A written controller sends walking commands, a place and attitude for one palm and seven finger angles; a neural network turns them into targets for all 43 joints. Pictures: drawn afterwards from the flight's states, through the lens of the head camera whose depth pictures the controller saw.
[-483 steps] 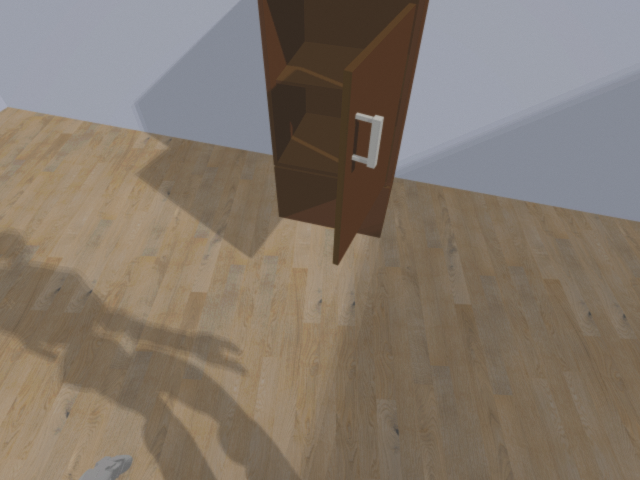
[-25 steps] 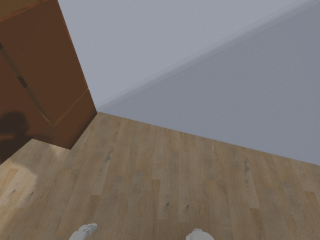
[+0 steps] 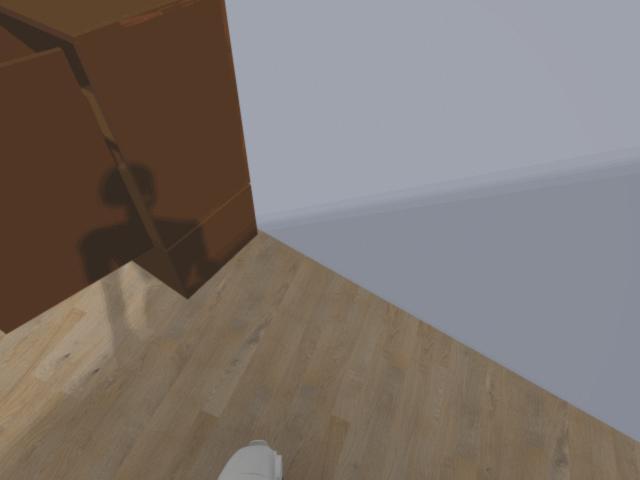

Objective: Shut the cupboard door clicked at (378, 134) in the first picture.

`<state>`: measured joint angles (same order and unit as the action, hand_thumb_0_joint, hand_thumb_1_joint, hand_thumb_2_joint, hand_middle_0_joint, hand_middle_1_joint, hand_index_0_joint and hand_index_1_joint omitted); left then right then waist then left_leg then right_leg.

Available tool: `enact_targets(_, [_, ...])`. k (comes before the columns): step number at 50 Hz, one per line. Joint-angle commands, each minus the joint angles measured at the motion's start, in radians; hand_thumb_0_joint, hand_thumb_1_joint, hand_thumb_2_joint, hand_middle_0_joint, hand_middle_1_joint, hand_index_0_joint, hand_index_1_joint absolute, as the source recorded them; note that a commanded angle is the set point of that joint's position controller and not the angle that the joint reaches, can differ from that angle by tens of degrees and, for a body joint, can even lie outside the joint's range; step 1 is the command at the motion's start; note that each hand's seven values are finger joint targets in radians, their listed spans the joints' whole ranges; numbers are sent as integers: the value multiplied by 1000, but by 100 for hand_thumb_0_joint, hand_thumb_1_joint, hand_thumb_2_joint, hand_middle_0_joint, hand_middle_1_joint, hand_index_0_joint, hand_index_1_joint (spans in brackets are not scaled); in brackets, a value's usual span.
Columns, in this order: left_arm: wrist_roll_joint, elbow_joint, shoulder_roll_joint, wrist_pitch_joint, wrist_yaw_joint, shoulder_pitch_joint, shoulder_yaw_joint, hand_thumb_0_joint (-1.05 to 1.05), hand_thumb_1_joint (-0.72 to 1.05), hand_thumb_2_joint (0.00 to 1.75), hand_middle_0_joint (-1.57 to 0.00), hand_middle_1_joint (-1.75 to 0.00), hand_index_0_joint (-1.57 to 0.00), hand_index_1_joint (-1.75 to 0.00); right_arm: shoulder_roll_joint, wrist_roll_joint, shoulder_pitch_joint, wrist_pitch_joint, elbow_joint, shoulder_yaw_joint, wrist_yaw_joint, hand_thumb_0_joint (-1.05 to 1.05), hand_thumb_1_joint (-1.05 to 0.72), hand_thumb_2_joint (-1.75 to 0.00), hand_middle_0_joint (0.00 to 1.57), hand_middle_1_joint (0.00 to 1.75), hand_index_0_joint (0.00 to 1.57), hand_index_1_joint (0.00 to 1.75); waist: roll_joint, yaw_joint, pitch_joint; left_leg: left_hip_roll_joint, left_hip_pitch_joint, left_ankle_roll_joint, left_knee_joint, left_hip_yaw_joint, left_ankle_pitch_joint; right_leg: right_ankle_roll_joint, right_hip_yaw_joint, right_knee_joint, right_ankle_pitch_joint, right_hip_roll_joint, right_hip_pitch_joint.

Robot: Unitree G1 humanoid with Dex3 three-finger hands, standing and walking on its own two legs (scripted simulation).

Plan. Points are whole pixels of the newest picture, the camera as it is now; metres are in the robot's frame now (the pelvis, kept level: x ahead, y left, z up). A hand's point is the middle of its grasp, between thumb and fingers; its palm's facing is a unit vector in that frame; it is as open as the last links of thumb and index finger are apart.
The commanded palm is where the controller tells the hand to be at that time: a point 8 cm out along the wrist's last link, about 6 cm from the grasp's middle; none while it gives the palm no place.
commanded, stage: turn to face it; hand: left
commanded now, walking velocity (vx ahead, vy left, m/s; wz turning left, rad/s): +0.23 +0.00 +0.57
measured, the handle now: out of the picture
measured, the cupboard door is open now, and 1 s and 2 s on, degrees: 80 80 80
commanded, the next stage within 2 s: take the last steps up to it in 1.42 s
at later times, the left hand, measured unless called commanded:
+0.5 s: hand (140, 427) +0.20 +0.29 -0.16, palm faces +0.29 -0.93 -0.21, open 7.4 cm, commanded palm none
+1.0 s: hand (182, 461) +0.16 +0.21 -0.13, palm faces +0.49 -0.81 -0.31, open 7.4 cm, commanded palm none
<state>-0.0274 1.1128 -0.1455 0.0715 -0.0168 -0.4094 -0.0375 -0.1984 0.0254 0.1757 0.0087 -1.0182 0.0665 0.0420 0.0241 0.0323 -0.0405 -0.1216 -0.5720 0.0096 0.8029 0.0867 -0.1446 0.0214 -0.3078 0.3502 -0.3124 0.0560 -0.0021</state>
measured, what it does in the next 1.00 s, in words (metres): walks ahead, turning left: left foot, then right foot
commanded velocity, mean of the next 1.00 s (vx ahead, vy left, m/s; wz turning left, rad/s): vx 0.01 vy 0.00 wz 0.58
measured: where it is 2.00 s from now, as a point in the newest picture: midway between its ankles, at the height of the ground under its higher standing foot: outside the picture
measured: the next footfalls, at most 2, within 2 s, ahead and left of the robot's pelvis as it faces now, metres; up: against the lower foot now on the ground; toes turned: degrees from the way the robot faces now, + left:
left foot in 0.10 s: +0.19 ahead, +0.12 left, +0.00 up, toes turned +11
right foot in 0.84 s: +0.25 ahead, -0.09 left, +0.00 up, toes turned +27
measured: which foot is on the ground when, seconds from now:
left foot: up 0.00-0.08, down 0.10-0.84, up 0.86-1.00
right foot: down 0.00-0.12, up 0.14-0.82, down 0.84-1.00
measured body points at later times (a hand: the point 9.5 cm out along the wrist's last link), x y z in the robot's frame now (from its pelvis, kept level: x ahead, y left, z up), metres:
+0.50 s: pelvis +0.13 +0.06 +0.00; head +0.13 +0.09 +0.45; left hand +0.19 +0.34 -0.14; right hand +0.24 -0.17 -0.13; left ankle +0.15 +0.11 -0.74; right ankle +0.19 -0.11 -0.65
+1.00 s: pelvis +0.16 -0.02 +0.00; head +0.20 -0.05 +0.45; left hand +0.13 +0.25 -0.11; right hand +0.32 -0.24 -0.16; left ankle +0.07 +0.10 -0.64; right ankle +0.21 -0.11 -0.74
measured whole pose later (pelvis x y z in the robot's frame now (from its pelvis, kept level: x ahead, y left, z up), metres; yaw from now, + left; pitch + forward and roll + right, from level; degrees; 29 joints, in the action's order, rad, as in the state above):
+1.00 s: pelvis +0.16 -0.02 +0.00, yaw +32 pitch -1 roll +2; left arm -0.01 0.88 -0.17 -0.02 -0.03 -0.15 -0.03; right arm -0.28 0.02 0.26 0.08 -0.97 0.11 0.01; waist 0.06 -0.06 -0.07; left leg 0.06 -0.51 0.06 1.17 -0.06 -0.40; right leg -0.02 -0.07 0.49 -0.27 0.06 -0.20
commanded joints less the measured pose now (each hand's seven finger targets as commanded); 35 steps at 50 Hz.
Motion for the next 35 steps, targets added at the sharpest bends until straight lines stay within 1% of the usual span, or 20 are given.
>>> enact_targets(1, [-1, -34, -163, 14, -9, -71, -29, 0, 90, 90, -20, -30, -20, -30, -10, 1, -121, -34, 114, -12, 11, 0, -90, -90, 20, 30, 20, 30, -142, 12, -86, 25, 8, -32, -119, 45, -79, -94, 103, -50, 553, 310, 17])
enact_targets(2, [-3, -40, -180, 12, -10, -56, -36, 0, 90, 90, -20, -30, -20, -30, -29, 0, -74, -39, 110, -6, 7, 0, -90, -90, 20, 30, 20, 30, -133, -12, -48, 43, 90, -47, -145, 50, -119, -91, 89, 43, 657, 328, 24])
enact_targets(3, [0, -46, -197, 11, -9, -39, -40, 0, 90, 90, -20, -30, -20, -30, -53, 4, 14, -43, 91, 2, 1, 0, -90, -90, 20, 30, 20, 30, -115, -59, 18, 84, 231, -59, -192, 69, -101, -72, 54, 194, 747, 316, 0])
enact_targets(4, [8, -57, -199, 9, -6, -28, -41, 0, 90, 90, -20, -30, -20, -30, -104, 11, 164, -48, 56, 18, -6, 0, -90, -90, 20, 30, 20, 30, -41, -133, 128, 96, 480, -76, -294, 39, -16, -34, 12, 446, 683, 266, -96])
enact_targets(5, [23, -87, -150, 5, 8, -62, -38, 0, 90, 90, -20, -30, -20, -30, -233, 17, 278, -54, 36, 45, -22, 0, -90, -90, 20, 30, 20, 30, 227, -160, 280, -161, 766, -165, -325, -295, 227, 39, 2, 760, 141, 100, -379])
enact_targets(6, [27, -136, -132, 2, 10, -4, -24, 0, 90, 90, -20, -30, -20, -30, -305, -7, 326, -52, 24, 54, -37, 0, -90, -90, 20, 30, 20, 30, 300, -175, 338, -325, 880, -261, -383, -541, 587, 50, 152, 965, -303, 20, -588])
enact_targets(7, [27, -154, -172, -11, 2, 73, -32, 0, 90, 90, -20, -30, -20, -30, -283, -21, 281, -42, 29, 48, -45, 0, -90, -90, 20, 30, 20, 30, 111, -155, 290, -328, 777, -260, -407, -466, 554, 37, 235, 1020, -254, 67, -589])
enact_targets(8, [25, -154, -136, -18, -1, 117, -32, 0, 90, 90, -20, -30, -20, -30, -255, -16, 201, -51, 53, 41, -53, 0, -90, -90, 20, 30, 20, 30, 75, -134, 199, -294, 652, -239, -423, -424, 591, 46, 251, 1037, -183, 89, -617])
enact_targets(9, [17, -142, -117, -24, 0, 107, -37, 0, 90, 90, -20, -30, -20, -30, -215, -15, 126, -56, 76, 29, -57, 0, -90, -90, 20, 30, 20, 30, 43, -93, 138, -248, 548, -210, -426, -350, 564, 54, 271, 1022, -136, 108, -602])
enact_targets(10, [12, -126, -112, -37, 1, 82, -39, 0, 90, 90, -20, -30, -20, -30, -175, -15, 68, -58, 93, 17, -56, 0, -90, -90, 20, 30, 20, 30, 43, -58, 79, -197, 432, -178, -447, -278, 532, 60, 278, 976, -94, 123, -547])
enact_targets(11, [9, -116, -99, -51, 2, 51, -41, 0, 90, 90, -20, -30, -20, -30, -156, -14, 30, -60, 99, 10, -57, 0, -90, -90, 20, 30, 20, 30, 54, -27, 55, -152, 372, -153, -463, -226, 536, 66, 275, 939, -61, 116, -509])
enact_targets(12, [10, -111, -100, -59, 4, 23, -44, 0, 90, 90, -20, -30, -20, -30, -152, -16, 12, -60, 99, 7, -56, 0, -90, -90, 20, 30, 20, 30, 58, -9, 67, -124, 346, -140, -470, -200, 522, 70, 274, 920, -22, 106, -475])
enact_targets(13, [11, -116, -102, -69, 1, 12, -46, 0, 90, 90, -20, -30, -20, -30, -151, -14, 11, -58, 105, 7, -54, 0, -90, -90, 20, 30, 20, 30, 72, -3, 82, -111, 330, -137, -483, -191, 488, 74, 277, 904, -6, 98, -466])
enact_targets(17, [7, -157, -130, -92, -5, 77, -60, 0, 90, 90, -20, -30, -20, -30, -154, -15, 35, -40, 104, 18, -52, 0, -90, -90, 20, 30, 20, 30, 87, -7, 61, -86, 328, -108, -529, -271, 300, 93, 298, 854, 69, 85, -521])
enact_targets(21, [4, -213, -149, -100, -11, 188, -65, 0, 90, 90, -20, -30, -20, -30, -159, -9, 76, -25, 107, 33, -54, 0, -90, -90, 20, 30, 20, 30, 60, -35, 42, -84, 393, -130, -530, -356, 204, 106, 319, 796, 69, 71, -592])
enact_targets(24, [6, -247, -165, -99, -13, 263, -64, 0, 90, 90, -20, -30, -20, -30, -157, -7, 121, -21, 100, 35, -58, 0, -90, -90, 20, 30, 20, 30, 74, -55, 42, -83, 447, -144, -508, -420, 259, 106, 338, 747, 37, 57, -616])
enact_targets(26, [11, -269, -170, -98, -15, 309, -60, 0, 90, 90, -20, -30, -20, -30, -167, -5, 145, -16, 97, 38, -61, 0, -90, -90, 20, 30, 20, 30, 73, -68, 42, -88, 465, -166, -490, -459, 295, 104, 346, 709, 0, 48, -613])
enact_targets(30, [19, -304, -167, -94, -18, 376, -50, 0, 90, 90, -20, -30, -20, -30, -179, 0, 189, -11, 88, 42, -67, 0, -90, -90, 20, 30, 20, 30, 67, -87, 74, -96, 525, -208, -436, -523, 458, 92, 353, 616, -92, 18, -585])
enact_targets(32, [23, -317, -166, -92, -19, 391, -44, 0, 90, 90, -20, -30, -20, -30, -187, 0, 193, -5, 87, 45, -67, 0, -90, -90, 20, 30, 20, 30, 67, -91, 86, -95, 532, -217, -416, -547, 502, 85, 353, 564, -127, 1, -555])
enact_targets(35, [31, -322, -161, -91, -23, 373, -40, 0, 90, 90, -20, -30, -20, -30, -198, 1, 182, 5, 90, 48, -67, 0, -90, -90, 20, 30, 20, 30, 87, -83, 109, -78, 497, -212, -398, -581, 526, 69, 357, 471, -134, -29, -461])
